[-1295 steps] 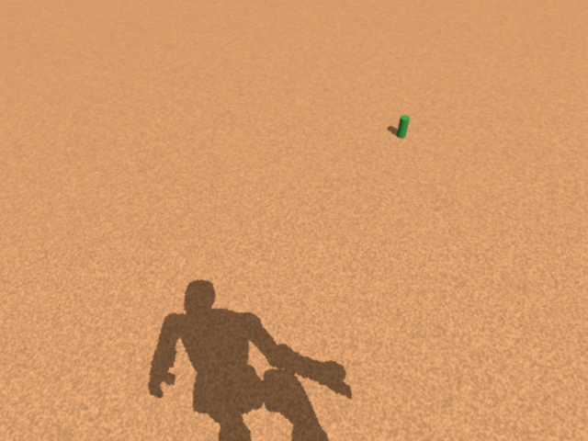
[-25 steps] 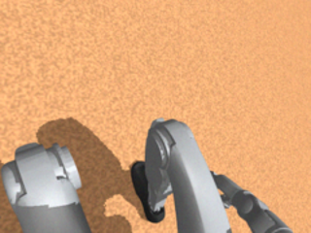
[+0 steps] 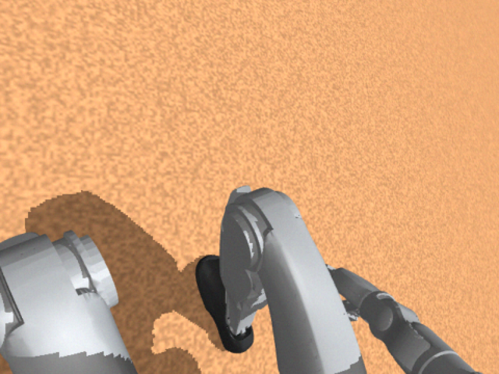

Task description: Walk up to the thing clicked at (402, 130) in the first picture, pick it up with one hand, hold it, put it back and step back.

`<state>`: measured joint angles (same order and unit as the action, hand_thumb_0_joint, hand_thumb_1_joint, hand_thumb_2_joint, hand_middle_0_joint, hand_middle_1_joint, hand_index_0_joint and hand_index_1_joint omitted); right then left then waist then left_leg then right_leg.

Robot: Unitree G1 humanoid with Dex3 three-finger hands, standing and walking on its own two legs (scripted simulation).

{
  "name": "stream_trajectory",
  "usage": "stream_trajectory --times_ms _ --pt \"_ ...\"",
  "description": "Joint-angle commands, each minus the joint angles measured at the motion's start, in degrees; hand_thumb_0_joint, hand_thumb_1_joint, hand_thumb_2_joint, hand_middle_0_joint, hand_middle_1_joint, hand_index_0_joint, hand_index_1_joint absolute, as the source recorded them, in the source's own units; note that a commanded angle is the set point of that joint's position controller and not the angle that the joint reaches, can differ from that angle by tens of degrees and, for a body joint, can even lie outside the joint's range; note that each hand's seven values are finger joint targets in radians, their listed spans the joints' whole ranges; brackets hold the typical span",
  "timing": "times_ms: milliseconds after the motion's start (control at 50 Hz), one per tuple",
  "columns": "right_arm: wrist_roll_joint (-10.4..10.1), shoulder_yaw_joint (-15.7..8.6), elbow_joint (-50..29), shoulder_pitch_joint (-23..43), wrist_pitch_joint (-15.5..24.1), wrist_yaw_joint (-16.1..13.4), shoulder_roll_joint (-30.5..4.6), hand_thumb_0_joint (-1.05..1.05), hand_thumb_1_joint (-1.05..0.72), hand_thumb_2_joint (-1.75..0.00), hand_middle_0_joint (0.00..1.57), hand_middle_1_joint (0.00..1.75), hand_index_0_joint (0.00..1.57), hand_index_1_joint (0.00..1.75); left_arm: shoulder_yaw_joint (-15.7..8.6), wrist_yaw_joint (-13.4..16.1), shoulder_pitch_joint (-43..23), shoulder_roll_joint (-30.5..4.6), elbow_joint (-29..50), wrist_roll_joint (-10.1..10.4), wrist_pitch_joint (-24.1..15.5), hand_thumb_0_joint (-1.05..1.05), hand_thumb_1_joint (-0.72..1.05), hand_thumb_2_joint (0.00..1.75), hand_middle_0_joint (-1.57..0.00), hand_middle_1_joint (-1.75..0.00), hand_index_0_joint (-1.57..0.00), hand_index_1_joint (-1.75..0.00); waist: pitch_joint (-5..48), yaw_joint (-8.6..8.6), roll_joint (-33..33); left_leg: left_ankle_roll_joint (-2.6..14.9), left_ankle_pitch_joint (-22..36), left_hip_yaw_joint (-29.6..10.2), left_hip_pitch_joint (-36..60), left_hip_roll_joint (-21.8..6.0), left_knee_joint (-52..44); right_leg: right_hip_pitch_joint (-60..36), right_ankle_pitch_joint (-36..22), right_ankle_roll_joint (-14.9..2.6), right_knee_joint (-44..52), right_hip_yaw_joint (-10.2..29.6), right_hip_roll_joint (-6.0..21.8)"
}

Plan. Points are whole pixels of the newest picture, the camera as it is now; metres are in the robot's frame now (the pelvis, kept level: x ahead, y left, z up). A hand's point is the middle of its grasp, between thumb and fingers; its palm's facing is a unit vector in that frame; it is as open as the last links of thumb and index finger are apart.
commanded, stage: lower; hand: left
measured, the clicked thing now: out of the picture +0.41 +0.37 -0.20
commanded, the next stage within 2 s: loosen in 0.34 s
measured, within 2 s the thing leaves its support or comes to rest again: rests again in 0.28 s
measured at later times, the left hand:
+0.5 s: hand out of the picture +0.42 +0.35 -0.18, palm faces +0.57 -0.82 -0.02, open 7.0 cm
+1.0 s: hand out of the picture +0.42 +0.35 -0.18, palm faces +0.56 -0.83 -0.01, open 10.0 cm
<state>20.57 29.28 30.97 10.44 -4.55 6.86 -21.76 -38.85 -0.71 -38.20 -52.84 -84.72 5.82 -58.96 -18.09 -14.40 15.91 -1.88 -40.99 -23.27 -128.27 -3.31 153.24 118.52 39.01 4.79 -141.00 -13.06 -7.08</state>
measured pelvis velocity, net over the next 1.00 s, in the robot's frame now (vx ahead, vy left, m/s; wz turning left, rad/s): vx -0.01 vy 0.01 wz -0.03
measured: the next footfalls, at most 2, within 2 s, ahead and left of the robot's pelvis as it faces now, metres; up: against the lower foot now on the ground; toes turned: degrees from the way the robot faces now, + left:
none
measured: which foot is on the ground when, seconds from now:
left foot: down 0.00-1.00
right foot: down 0.00-1.00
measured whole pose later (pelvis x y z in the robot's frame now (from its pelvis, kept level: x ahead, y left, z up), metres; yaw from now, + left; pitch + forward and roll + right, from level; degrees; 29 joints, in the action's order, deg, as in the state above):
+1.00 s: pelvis -0.01 +0.01 +0.00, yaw -2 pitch +10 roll -18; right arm 21.6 32.0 28.7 12.2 -4.8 6.7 -21.4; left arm -36.7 2.1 -37.7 -54.0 -85.5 5.8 -61.0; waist -19.3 -14.0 17.9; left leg -1.0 -41.5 -25.3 -127.0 -3.9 154.1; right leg 116.6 38.1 4.7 -139.7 -14.7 -8.0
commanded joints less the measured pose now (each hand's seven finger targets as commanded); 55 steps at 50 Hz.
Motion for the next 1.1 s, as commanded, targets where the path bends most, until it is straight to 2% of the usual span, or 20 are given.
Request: stream_trajectory --times_ms 0,200,240,260,280,420,440,500,600,620,640,660,680,720,880,900,1000,1020,1040,1080 --pt "0.1 -6.4 -0.8 -2.4 -0.7 -1.4 -19.9 0.0 -0.89 -0.9 0.2 0.3 0.2 0.3 -0.3 0.3 -9.8 -13.1 7.4 0.3 -4.9 0.0 0.45 1.24 -1.35 -1.37 -1.36 -1.37 34.0 -5.11 -31.5 0.56 9.2 6.5 22.9 -3.8 -17.2 -15.7 -13.1 -4.6 10.7 -7.7 -1.0" --pt "0.5 -5.8 -1.5 -1.4 -0.9 -1.4 -20.5 0.0 -0.89 -0.9 0.2 0.3 0.2 0.3 -0.5 1.6 -9.3 -13.3 7.3 0.4 -5.9 0.0 0.43 1.26 -1.36 -1.38 -1.37 -1.38 32.3 -5.35 -32.9 0.15 9.8 5.7 23.9 -4.1 -17.7 -15.6 -13.5 -4.64 10.5 -8.6 -1.3" --pt "0.7 -5.7 -1.4 -1.2 -0.9 -1.4 -20.6 0.0 -0.89 -0.9 0.2 0.3 0.2 0.3 0.3 1.7 -9.9 -13.0 7.2 0.1 -6.4 0.0 0.46 1.25 -1.35 -1.37 -1.36 -1.37 31.9 -5.84 -33.1 0.07 10.3 5.3 24.4 -4.2 -17.7 -15.1 -13.9 -4.62 10.2 -8.8 -1.3" --pt "0.6 -5.5 -1.9 -0.5 -0.8 -1.4 -20.4 0.0 -0.89 -0.9 0.2 0.3 0.2 0.3 1.8 1.5 -10.2 -11.9 7.7 0.0 -6.5 0.0 0.47 1.25 -1.34 -1.36 -1.35 -1.36 31.3 -6.25 -32.8 0.24 9.5 5.4 23.8 -4.2 -17.5 -14.8 -13.5 -4.58 10.4 -8.7 -1.2" --pt "0.7 -5.6 -1.5 -1.1 -0.8 -1.5 -20.6 0.0 -0.89 -0.9 0.2 0.3 0.2 0.3 0.1 1.6 -9.2 -13.6 7.2 0.1 -6.5 0.0 0.45 1.25 -1.35 -1.36 -1.35 -1.36 32.0 -5.67 -32.2 0.41 10.0 5.7 23.7 -4.2 -17.0 -15.6 -13.9 -4.57 10.6 -8.3 -1.3" --pt "1.0 -5.0 -1.9 -0.8 -0.9 -1.6 -20.5 0.0 -0.89 -0.9 0.2 0.3 0.2 0.3 0.3 2.2 -8.4 -13.2 6.2 0.4 -6.6 0.0 0.43 1.24 -1.32 -1.34 -1.33 -1.34 32.4 -5.45 -32.2 0.28 10.7 5.4 24.2 -4.3 -17.2 -16.7 -14.4 -4.59 10.7 -8.7 -1.6" --pt "1.0 -5.0 -2.0 -0.6 -1.0 -1.6 -20.5 0.0 -0.9 -0.9 0.2 0.3 0.2 0.3 0.6 2.2 -8.9 -13.6 6.4 0.3 -6.6 0.0 0.44 1.16 -1.31 -1.31 -1.34 -1.29 31.9 -5.62 -32.2 0.38 9.7 5.4 23.7 -4.3 -17.0 -15.8 -13.6 -4.67 10.9 -8.7 -1.7" --pt "1.0 -4.9 -2.1 -0.4 -1.1 -1.6 -20.5 0.0 -0.91 -0.89 0.2 0.3 0.2 0.3 0.6 2.4 -8.3 -13.6 6.7 0.0 -6.8 0.0 0.24 0.92 -1.22 -1.15 -1.25 -1.13 30.9 -5.47 -32.8 0.21 9.8 5.2 24.0 -4.4 -17.6 -15.7 -13.6 -4.67 10.5 -9.0 -1.6" --pt "1.0 -4.8 -2.4 0.1 -0.9 -1.6 -20.8 0.0 -0.91 -0.89 0.2 0.3 0.2 0.3 0.9 2.6 -9.2 -13.4 7.4 0.5 -6.9 0.0 0.05 0.75 -1.15 -1.02 -1.18 -1.0 30.5 -5.87 -32.7 0.3 8.6 5.0 23.7 -4.4 -17.6 -15.4 -12.8 -4.66 10.8 -9.2 -1.7" --pt "0.9 -4.6 -2.7 0.2 -0.8 -1.5 -20.4 0.0 -0.91 -0.9 0.2 0.3 0.2 0.3 1.5 2.6 -9.4 -13.1 7.6 0.5 -6.8 0.0 0.02 0.75 -1.07 -0.94 -1.1 -0.93 30.6 -5.85 -32.6 0.42 8.4 5.1 23.3 -4.4 -17.6 -15.4 -12.6 -4.72 10.8 -9.1 -1.7" --pt "1.0 -4.9 -2.4 -0.2 -0.9 -1.5 -20.7 0.0 -0.9 -0.9 0.2 0.3 0.2 0.3 0.6 2.9 -9.1 -13.4 6.7 0.5 -6.8 0.0 0.1 0.83 -1.15 -1.02 -1.17 -1.01 31.0 -5.86 -32.0 0.28 8.7 4.8 23.6 -4.4 -17.7 -15.6 -12.8 -4.62 10.8 -9.4 -1.8" --pt "0.9 -4.9 -2.9 0.6 -0.8 -1.4 -20.7 0.0 -0.92 -0.9 0.2 0.3 0.2 0.3 1.7 2.8 -9.5 -12.7 7.3 0.3 -6.9 0.0 0.02 0.75 -1.07 -0.95 -1.09 -0.94 29.9 -5.91 -32.3 0.27 7.4 4.7 23.2 -4.4 -18.0 -14.4 -11.8 -4.72 10.8 -9.5 -1.7" --pt "0.9 -4.9 -2.4 -0.1 -0.8 -1.5 -20.6 0.0 -0.91 -0.9 0.2 0.3 0.2 0.3 1.3 2.8 -9.4 -13.0 6.9 0.4 -6.7 0.0 -0.04 0.7 -0.99 -0.89 -1.01 -0.88 30.2 -5.96 -32.7 0.29 8.1 4.8 23.7 -4.5 -17.9 -15.0 -12.5 -4.7 10.7 -9.3 -1.8" --pt "1.0 -5.0 -2.3 0.2 -0.8 -1.5 -20.8 0.0 -0.91 -0.9 0.2 0.3 0.2 0.3 1.9 2.6 -9.6 -12.3 7.0 0.2 -6.9 0.0 -0.05 0.62 -0.89 -0.79 -0.89 -0.78 29.8 -6.32 -32.2 0.14 8.7 4.2 24.2 -4.7 -18.0 -14.5 -12.9 -4.61 10.4 -9.4 -1.6" --pt "1.0 -4.6 -2.6 0.1 -1.0 -1.6 -20.3 0.0 -0.91 -0.9 0.2 0.3 0.2 0.3 1.9 2.8 -9.1 -12.5 6.5 0.3 -6.3 0.0 -0.18 0.46 -0.72 -0.59 -0.72 -0.59 30.2 -5.83 -31.5 0.48 8.6 4.8 23.1 -4.4 -17.6 -15.4 -12.8 -4.68 11.2 -9.2 -1.8" --pt "1.1 -4.8 -2.4 -0.2 -1.0 -1.6 -20.3 0.0 -0.9 -0.9 0.2 0.3 0.2 0.3 1.2 2.9 -8.7 -13.0 6.1 0.2 -6.1 0.0 -0.2 0.45 -0.69 -0.57 -0.69 -0.57 30.8 -5.54 -31.1 0.57 8.8 5.0 23.3 -4.4 -17.3 -16.0 -13.1 -4.64 11.4 -9.0 -1.9" --pt "1.0 -4.8 -2.8 0.4 -1.0 -1.6 -20.4 0.0 -0.91 -0.9 0.2 0.3 0.2 0.3 1.6 3.0 -8.3 -12.9 6.6 -0.2 -6.1 0.0 -0.22 0.39 -0.61 -0.49 -0.61 -0.49 30.1 -5.39 -32.1 0.22 9.2 4.5 24.0 -4.7 -18.2 -14.8 -12.9 -4.85 10.8 -9.5 -1.9" --pt "1.0 -4.5 -3.2 0.8 -0.9 -1.5 -20.2 0.0 -0.91 -0.9 0.2 0.3 0.2 0.3 2.7 3.0 -9.6 -12.4 7.1 -0.3 -6.3 0.0 -0.21 0.38 -0.6 -0.47 -0.59 -0.48 29.4 -5.84 -32.6 0.16 8.5 4.4 23.4 -4.6 -18.5 -14.7 -12.4 -4.87 10.8 -9.5 -1.8" --pt "1.1 -4.7 -2.8 0.3 -1.0 -1.5 -20.4 0.0 -0.91 -0.9 0.2 0.3 0.2 0.3 1.7 3.1 -9.0 -12.8 7.0 -0.1 -6.3 0.0 -0.22 0.37 -0.58 -0.46 -0.58 -0.46 30.1 -5.68 -32.5 0.21 9.0 4.5 24.1 -4.6 -18.3 -15.2 -13.0 -4.79 10.8 -9.4 -1.8" --pt "1.0 -4.7 -3.1 0.7 -0.8 -1.5 -20.4 0.0 -0.91 -0.9 0.2 0.3 0.2 0.3 2.2 3.2 -9.8 -12.6 7.3 -0.1 -6.5 0.0 -0.24 0.35 -0.54 -0.42 -0.53 -0.43 29.5 -5.77 -32.5 0.25 7.8 4.5 23.8 -4.7 -18.3 -14.5 -12.0 -4.79 11.0 -9.3 -1.8"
